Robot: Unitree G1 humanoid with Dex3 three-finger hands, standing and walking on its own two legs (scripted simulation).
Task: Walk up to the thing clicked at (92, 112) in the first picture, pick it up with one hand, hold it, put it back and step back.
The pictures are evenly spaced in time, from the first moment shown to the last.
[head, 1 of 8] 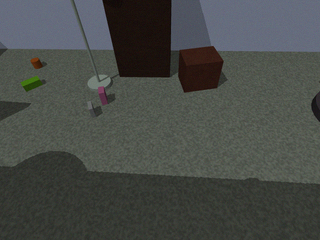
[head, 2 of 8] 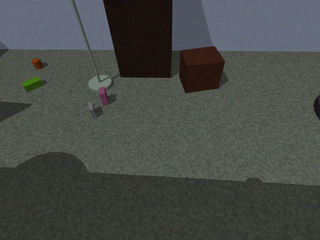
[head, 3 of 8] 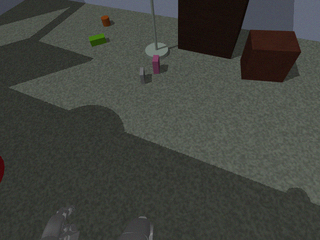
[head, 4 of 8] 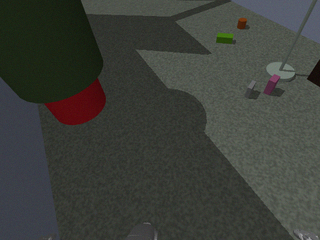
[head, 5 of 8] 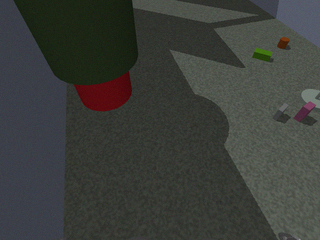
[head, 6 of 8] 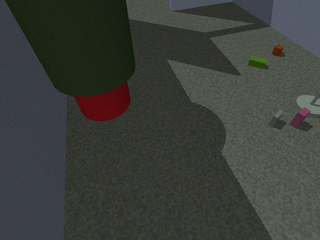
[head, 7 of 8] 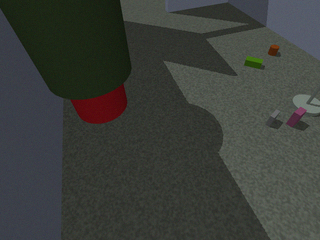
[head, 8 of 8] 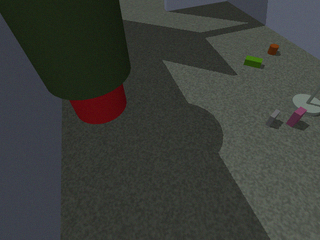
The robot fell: no
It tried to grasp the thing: no
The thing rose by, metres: 0.00
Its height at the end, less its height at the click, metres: +0.00
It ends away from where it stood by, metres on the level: 0.00
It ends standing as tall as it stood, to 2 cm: yes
